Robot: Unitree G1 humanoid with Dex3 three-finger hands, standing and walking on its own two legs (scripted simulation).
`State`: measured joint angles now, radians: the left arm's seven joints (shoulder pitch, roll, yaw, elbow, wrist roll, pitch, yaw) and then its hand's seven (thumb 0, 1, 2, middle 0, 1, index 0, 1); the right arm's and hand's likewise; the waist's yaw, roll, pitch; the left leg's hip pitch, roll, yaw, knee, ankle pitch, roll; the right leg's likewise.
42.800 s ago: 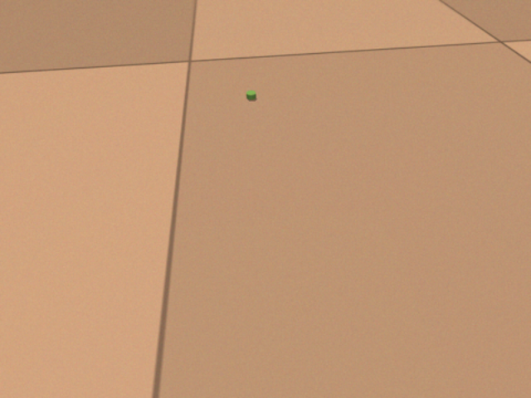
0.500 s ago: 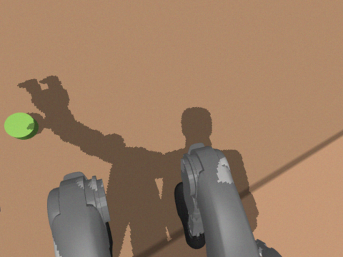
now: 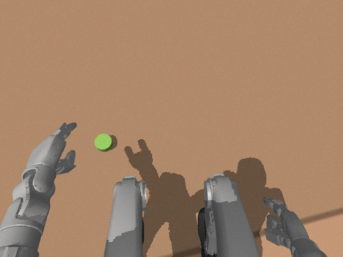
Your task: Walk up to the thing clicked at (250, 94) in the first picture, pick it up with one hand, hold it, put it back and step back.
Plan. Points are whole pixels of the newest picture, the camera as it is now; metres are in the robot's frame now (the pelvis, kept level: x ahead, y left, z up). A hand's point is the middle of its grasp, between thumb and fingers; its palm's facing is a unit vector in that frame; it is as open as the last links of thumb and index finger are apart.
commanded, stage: home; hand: left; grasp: from above
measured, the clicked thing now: (104, 142) +0.49 +0.27 -0.45
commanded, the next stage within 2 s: none
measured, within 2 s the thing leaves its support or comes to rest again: neither
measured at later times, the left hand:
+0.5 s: hand (65, 187) +0.26 +0.18 +0.11, palm faces +0.10 -0.96 -0.25, open 7.4 cm
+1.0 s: hand (29, 212) +0.23 +0.18 +0.20, palm faces +0.14 -0.97 -0.19, open 7.4 cm
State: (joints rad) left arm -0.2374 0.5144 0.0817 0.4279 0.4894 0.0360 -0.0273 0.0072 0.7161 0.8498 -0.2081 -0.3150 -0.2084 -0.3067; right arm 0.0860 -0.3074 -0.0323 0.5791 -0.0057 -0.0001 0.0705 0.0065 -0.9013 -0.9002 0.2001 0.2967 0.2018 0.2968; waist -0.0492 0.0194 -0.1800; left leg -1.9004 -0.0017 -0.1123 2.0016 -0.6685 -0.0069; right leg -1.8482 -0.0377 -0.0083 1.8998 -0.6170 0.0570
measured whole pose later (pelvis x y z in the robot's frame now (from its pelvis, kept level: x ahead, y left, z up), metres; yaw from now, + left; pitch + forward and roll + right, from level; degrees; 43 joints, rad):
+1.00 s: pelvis +0.08 -0.02 +0.25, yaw +5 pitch +10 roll -3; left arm 0.50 0.22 0.04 -0.13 -0.06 0.48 0.01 0.01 0.90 0.90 -0.20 -0.30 -0.20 -0.30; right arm 0.26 -0.22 0.03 0.52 0.00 -0.25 -0.18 0.01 -0.90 -0.90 0.20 0.30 0.20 0.30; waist -0.03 0.04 -0.17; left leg -0.71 0.04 -0.08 1.02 -0.50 -0.03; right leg -0.67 -0.03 -0.05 0.96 -0.46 0.04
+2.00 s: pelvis +0.09 -0.02 +0.25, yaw +4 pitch +10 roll -3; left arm 0.49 0.22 0.04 -0.14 -0.05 0.47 0.02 0.02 0.90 0.90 -0.20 -0.30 -0.20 -0.29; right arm 0.27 -0.22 0.03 0.55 0.00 -0.25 -0.18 0.01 -0.90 -0.90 0.20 0.30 0.21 0.30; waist -0.04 0.04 -0.16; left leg -0.70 0.05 -0.07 1.03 -0.51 -0.03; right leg -0.66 -0.03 -0.05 0.95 -0.46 0.04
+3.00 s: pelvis +0.08 -0.01 +0.26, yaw +4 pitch +4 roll -1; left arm 0.26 0.27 0.01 0.34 0.04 0.17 0.03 0.01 0.90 0.90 -0.20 -0.30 -0.21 -0.30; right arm 0.17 -0.26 0.01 0.73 -0.10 -0.09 -0.06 0.01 -0.90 -0.90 0.20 0.30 0.21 0.30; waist 0.02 -0.01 -0.01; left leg -0.54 0.02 -0.04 0.93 -0.47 -0.01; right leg -0.53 -0.06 -0.01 0.90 -0.44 0.04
